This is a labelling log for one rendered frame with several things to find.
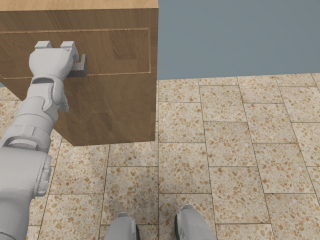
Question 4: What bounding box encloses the robot left hand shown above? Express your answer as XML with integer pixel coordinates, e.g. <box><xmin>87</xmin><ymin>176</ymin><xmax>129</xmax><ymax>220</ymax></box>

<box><xmin>29</xmin><ymin>41</ymin><xmax>79</xmax><ymax>113</ymax></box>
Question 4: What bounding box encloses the left robot shin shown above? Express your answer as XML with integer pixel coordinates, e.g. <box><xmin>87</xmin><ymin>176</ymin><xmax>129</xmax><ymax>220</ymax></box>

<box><xmin>117</xmin><ymin>212</ymin><xmax>130</xmax><ymax>218</ymax></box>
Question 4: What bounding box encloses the left robot upper arm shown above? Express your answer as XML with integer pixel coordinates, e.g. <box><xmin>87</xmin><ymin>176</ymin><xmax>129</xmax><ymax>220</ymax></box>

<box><xmin>0</xmin><ymin>146</ymin><xmax>52</xmax><ymax>240</ymax></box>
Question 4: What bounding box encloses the handle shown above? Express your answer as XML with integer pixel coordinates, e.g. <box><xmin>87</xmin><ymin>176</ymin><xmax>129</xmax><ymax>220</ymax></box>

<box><xmin>66</xmin><ymin>54</ymin><xmax>88</xmax><ymax>78</ymax></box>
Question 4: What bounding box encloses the robot left forearm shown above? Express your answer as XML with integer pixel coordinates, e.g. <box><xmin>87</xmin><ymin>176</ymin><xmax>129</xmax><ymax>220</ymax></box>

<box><xmin>0</xmin><ymin>74</ymin><xmax>64</xmax><ymax>154</ymax></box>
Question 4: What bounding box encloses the robot right thigh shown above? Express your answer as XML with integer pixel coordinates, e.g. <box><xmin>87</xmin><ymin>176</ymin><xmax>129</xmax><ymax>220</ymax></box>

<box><xmin>177</xmin><ymin>208</ymin><xmax>216</xmax><ymax>240</ymax></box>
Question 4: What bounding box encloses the drawer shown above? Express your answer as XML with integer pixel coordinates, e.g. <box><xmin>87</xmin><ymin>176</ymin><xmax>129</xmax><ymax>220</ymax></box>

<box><xmin>0</xmin><ymin>27</ymin><xmax>150</xmax><ymax>78</ymax></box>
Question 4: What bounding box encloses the cabinet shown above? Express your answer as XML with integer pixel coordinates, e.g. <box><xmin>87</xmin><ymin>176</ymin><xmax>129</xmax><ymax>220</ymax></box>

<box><xmin>0</xmin><ymin>0</ymin><xmax>159</xmax><ymax>147</ymax></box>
